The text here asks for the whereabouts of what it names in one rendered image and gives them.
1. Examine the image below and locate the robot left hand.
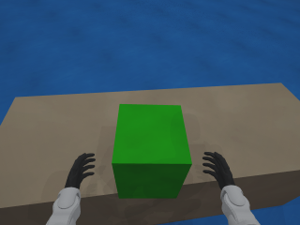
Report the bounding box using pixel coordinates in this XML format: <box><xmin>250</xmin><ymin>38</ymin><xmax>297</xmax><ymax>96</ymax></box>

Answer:
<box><xmin>65</xmin><ymin>153</ymin><xmax>96</xmax><ymax>189</ymax></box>

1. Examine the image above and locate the robot right hand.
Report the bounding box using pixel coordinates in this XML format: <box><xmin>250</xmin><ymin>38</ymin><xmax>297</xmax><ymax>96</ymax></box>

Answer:
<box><xmin>202</xmin><ymin>152</ymin><xmax>235</xmax><ymax>190</ymax></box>

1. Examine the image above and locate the right robot forearm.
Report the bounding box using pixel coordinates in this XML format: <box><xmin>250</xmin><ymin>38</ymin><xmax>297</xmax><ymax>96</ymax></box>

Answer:
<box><xmin>220</xmin><ymin>185</ymin><xmax>261</xmax><ymax>225</ymax></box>

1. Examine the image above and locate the carton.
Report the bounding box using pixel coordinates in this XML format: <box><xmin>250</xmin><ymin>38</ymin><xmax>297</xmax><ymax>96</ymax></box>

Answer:
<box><xmin>112</xmin><ymin>104</ymin><xmax>192</xmax><ymax>199</ymax></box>

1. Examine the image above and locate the left robot forearm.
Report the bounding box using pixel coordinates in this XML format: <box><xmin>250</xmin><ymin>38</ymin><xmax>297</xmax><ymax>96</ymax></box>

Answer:
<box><xmin>46</xmin><ymin>187</ymin><xmax>81</xmax><ymax>225</ymax></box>

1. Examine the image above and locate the pedestal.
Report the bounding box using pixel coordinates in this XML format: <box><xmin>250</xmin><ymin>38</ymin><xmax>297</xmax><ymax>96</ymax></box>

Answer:
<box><xmin>0</xmin><ymin>82</ymin><xmax>300</xmax><ymax>225</ymax></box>

